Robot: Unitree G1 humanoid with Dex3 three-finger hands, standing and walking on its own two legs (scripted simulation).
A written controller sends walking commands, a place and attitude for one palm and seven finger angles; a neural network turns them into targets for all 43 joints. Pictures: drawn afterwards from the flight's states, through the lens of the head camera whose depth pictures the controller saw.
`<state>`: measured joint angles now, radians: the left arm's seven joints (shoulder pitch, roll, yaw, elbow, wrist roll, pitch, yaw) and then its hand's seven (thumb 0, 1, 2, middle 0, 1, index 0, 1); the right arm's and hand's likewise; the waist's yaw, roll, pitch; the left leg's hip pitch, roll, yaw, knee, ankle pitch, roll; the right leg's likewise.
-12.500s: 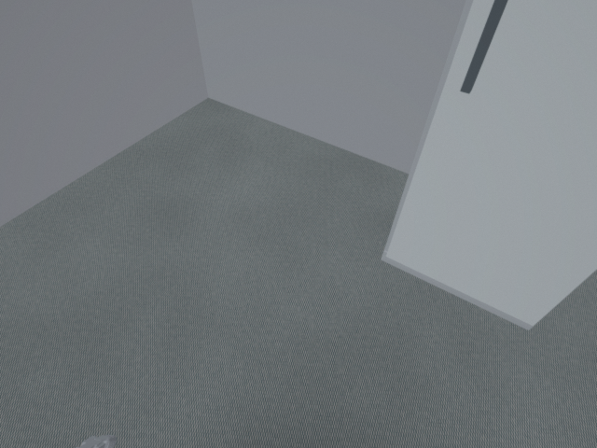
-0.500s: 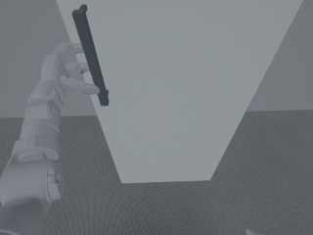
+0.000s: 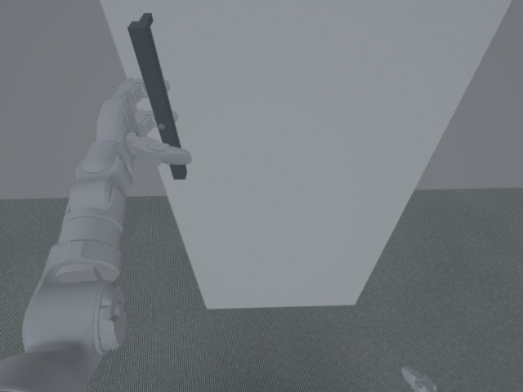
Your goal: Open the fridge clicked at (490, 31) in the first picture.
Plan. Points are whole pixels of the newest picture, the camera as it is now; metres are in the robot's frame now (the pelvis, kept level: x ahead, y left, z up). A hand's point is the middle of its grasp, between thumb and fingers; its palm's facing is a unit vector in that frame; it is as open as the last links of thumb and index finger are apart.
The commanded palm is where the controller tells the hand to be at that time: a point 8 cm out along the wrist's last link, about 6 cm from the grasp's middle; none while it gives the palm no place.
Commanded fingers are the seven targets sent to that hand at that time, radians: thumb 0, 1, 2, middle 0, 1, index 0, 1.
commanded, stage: slide the fingers in behind the handle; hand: left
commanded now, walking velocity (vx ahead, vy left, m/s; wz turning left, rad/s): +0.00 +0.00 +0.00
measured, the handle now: (166, 107) +0.49 +0.17 +0.20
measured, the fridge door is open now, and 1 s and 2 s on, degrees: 0 0 0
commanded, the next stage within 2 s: grip the handle and tug to test in 1.16 s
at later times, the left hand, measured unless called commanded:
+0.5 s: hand (173, 128) +0.44 +0.14 +0.20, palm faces +0.04 -1.00 +0.01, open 14.0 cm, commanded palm +0.41 +0.20 +0.20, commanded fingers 0.00 -0.50 0.30 -0.30 -1.20 -0.30 -1.20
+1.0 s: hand (174, 129) +0.43 +0.14 +0.20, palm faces +0.06 -1.00 +0.01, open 14.2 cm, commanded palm +0.40 +0.19 +0.20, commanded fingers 0.00 -0.50 0.30 -0.30 -1.20 -0.30 -1.20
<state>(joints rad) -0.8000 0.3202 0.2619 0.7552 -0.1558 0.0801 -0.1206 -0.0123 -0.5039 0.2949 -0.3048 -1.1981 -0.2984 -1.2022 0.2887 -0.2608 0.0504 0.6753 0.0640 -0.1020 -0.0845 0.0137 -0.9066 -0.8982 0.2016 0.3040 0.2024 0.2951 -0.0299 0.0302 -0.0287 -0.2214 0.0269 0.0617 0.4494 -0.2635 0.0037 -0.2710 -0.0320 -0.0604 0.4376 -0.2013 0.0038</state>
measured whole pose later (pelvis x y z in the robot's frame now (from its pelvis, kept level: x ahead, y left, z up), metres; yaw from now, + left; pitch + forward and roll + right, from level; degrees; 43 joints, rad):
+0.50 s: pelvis +0.01 +0.00 +0.00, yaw +0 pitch +1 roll +0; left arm -0.74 0.26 0.22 0.64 -0.16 0.14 -0.07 -0.01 -0.50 0.30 -0.30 -1.20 -0.30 -1.20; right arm 0.26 -0.25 0.04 0.67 0.06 -0.07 -0.08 0.01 -0.91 -0.90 0.20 0.30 0.20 0.29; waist -0.01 0.04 -0.03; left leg -0.19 0.03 0.06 0.43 -0.27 0.00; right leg -0.24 -0.03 -0.06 0.43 -0.21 0.00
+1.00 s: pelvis +0.00 +0.00 +0.00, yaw +0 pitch +0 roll +0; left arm -0.73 0.26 0.22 0.62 -0.16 0.15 -0.04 -0.01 -0.50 0.30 -0.26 -1.20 -0.26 -1.17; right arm 0.26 -0.25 0.04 0.68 0.06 -0.07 -0.09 0.01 -0.91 -0.90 0.20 0.30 0.20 0.30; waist -0.02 0.04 -0.03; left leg -0.16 0.03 0.07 0.42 -0.26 0.00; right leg -0.22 -0.03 -0.06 0.41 -0.20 0.00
